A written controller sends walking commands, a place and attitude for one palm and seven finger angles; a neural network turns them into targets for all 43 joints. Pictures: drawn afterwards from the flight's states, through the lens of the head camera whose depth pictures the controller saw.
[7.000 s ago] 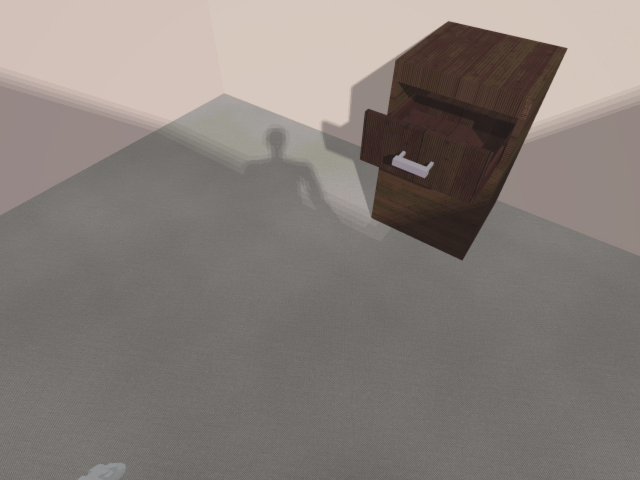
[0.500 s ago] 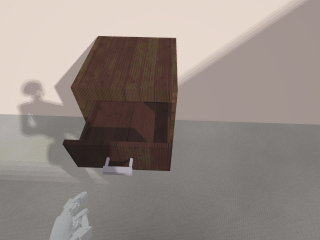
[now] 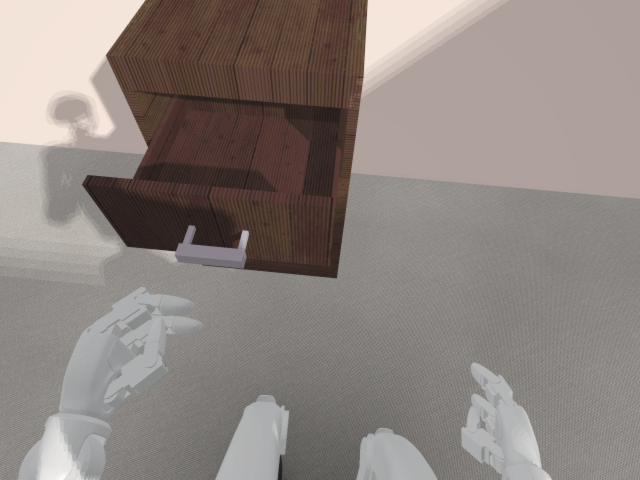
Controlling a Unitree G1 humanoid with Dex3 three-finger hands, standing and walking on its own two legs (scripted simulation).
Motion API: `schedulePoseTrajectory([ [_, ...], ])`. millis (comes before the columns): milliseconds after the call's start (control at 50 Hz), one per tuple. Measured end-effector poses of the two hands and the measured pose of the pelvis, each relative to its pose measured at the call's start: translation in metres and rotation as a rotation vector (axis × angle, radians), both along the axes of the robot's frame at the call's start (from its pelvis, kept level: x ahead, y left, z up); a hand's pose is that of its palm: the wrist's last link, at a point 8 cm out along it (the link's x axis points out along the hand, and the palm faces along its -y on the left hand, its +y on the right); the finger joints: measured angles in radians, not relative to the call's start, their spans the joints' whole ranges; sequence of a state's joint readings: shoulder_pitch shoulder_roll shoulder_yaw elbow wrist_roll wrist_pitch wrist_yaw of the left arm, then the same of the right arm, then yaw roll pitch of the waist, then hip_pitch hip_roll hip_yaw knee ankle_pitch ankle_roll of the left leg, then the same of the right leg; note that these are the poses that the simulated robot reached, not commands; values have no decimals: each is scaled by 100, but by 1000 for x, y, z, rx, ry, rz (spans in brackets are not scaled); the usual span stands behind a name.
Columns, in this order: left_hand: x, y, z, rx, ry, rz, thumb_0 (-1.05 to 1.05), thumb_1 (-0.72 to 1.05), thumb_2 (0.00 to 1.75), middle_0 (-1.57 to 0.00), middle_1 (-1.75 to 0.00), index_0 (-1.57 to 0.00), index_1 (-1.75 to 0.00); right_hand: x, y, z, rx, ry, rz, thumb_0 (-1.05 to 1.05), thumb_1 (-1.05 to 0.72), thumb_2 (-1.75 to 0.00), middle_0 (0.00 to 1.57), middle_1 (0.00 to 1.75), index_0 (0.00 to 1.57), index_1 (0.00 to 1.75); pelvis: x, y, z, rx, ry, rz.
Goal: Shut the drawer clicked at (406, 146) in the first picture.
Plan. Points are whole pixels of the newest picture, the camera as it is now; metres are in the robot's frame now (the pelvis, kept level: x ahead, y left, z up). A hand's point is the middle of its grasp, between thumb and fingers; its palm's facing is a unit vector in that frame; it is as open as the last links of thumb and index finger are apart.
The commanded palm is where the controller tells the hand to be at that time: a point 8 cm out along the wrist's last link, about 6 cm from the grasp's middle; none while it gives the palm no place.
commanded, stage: raise the hand and make a fist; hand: left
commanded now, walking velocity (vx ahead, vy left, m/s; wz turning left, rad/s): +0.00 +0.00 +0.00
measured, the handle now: (214, 245) +0.46 +0.22 -0.08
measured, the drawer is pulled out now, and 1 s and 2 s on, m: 0.23 0.23 0.23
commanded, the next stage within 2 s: bring the fist close to the handle in 1.24 s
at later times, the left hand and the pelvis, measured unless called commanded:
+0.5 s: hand (176, 356) +0.24 +0.19 +0.03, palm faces -0.04 -1.00 +0.00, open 3.1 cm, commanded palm +0.23 +0.24 +0.03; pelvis +0.00 +0.04 -0.01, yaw -1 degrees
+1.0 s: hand (198, 340) +0.27 +0.17 +0.02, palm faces -0.04 -1.00 -0.02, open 3.2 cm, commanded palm +0.25 +0.23 +0.02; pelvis +0.01 +0.04 -0.01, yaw -2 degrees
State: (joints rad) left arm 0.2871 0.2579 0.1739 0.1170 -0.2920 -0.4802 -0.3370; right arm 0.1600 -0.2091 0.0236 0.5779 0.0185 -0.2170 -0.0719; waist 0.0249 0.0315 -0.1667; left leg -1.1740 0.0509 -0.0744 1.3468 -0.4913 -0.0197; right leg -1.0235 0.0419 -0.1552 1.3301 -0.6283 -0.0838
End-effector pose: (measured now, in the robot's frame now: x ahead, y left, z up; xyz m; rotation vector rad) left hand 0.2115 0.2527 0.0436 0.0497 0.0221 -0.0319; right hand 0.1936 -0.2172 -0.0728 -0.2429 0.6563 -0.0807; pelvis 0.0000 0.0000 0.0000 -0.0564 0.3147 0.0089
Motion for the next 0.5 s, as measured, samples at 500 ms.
schedulePoseTrajectory([
  [500,15,-7,-17,-47,5,-6,1,90,90,-119,-137,-119,-138,-11,10,-1,-54,68,-51,2,-90,-90,20,30,20,30,5,38,-6,-8,54,-20],
])
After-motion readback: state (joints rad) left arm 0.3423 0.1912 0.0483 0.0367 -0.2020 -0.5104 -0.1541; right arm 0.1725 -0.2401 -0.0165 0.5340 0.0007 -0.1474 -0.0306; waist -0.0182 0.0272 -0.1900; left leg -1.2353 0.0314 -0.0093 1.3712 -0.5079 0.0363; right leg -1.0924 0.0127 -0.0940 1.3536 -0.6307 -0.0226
